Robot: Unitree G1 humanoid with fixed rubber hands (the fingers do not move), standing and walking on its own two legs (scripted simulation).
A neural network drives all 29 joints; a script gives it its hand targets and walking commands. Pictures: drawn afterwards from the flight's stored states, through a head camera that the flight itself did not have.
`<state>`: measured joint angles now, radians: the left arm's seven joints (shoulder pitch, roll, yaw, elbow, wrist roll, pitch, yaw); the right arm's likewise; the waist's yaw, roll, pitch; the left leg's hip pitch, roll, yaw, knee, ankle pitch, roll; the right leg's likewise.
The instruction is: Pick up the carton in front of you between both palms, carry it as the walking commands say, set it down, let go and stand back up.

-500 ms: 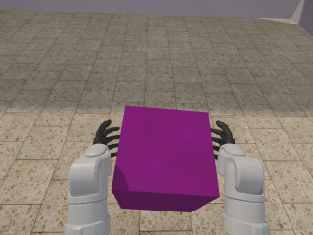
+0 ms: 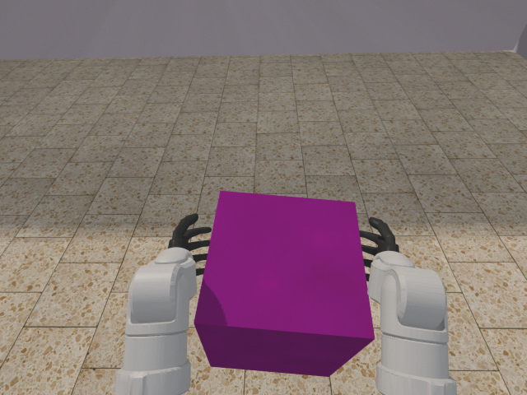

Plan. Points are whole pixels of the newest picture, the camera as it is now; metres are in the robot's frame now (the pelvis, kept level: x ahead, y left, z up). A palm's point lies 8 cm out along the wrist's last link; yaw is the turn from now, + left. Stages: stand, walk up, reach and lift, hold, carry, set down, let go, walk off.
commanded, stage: carry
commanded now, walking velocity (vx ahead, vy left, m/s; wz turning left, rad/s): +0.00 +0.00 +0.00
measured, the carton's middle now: (278, 289) +0.29 -0.01 -0.01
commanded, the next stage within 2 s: hold in 1.80 s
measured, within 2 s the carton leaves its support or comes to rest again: neither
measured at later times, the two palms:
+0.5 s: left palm (170, 272) +0.27 +0.15 +0.09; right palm (378, 268) +0.27 -0.14 +0.09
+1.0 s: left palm (164, 308) +0.23 +0.15 +0.06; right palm (374, 303) +0.24 -0.14 +0.06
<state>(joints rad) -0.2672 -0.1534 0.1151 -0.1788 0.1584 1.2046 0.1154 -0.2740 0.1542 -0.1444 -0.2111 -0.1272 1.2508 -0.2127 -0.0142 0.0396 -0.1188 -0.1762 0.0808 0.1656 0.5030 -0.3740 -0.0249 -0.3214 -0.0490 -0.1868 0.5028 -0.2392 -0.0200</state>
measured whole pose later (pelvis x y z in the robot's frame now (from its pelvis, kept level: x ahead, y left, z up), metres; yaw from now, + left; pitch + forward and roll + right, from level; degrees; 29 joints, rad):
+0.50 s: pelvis -0.01 +0.00 +0.00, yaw +0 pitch +2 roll +0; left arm -0.24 -0.15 0.10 -0.21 0.15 1.22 0.13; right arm -0.26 0.15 -0.13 -0.21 -0.14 1.24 -0.19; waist 0.00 0.01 -0.11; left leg -0.17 0.07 0.16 0.53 -0.40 -0.01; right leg -0.33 -0.07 -0.19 0.56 -0.27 -0.02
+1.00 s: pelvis -0.04 +0.01 +0.00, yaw +1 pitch +1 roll +0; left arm -0.20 -0.14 0.09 -0.01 0.20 1.02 0.10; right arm -0.22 0.14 -0.11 0.00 -0.20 1.03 -0.14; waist 0.00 0.00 -0.10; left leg -0.21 0.05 0.16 0.52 -0.33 0.01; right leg -0.34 -0.08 -0.18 0.51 -0.18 -0.02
